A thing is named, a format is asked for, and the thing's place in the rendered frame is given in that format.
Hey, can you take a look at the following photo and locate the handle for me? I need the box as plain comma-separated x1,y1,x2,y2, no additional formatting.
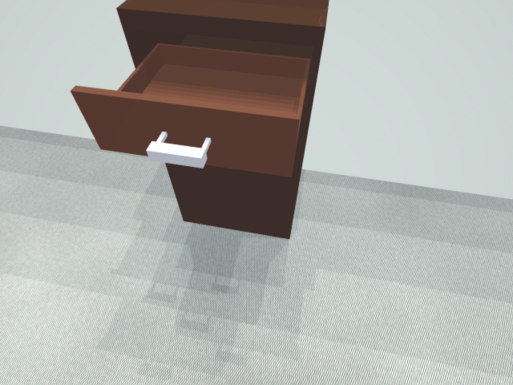
146,132,211,168

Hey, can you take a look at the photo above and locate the drawer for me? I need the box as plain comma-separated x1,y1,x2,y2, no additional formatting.
71,43,310,177

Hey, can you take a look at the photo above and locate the cabinet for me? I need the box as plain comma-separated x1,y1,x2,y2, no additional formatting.
116,0,329,239

